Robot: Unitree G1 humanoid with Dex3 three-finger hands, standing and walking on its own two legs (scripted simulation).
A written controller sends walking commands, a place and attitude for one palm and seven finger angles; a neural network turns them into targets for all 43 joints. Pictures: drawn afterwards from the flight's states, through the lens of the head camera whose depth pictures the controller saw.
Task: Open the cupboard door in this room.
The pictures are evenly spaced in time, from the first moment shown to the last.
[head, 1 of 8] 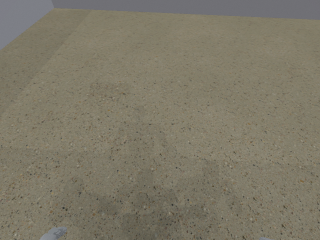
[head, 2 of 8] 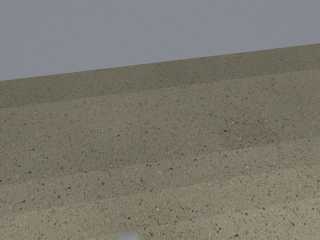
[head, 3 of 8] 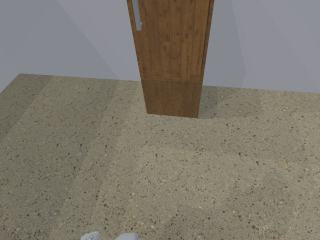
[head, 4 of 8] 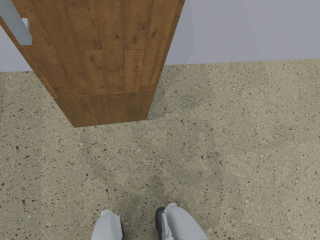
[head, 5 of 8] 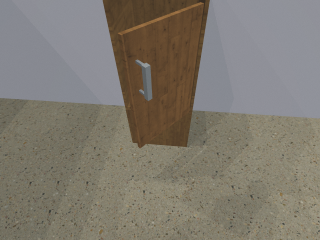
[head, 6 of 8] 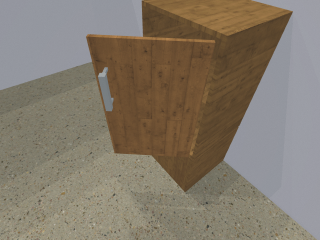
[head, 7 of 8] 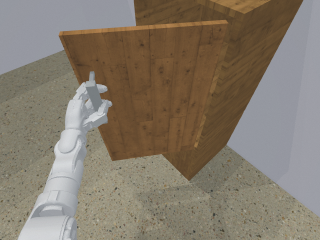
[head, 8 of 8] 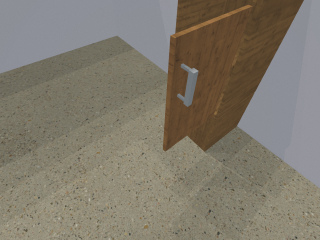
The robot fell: no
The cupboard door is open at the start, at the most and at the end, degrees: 0 92 91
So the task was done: yes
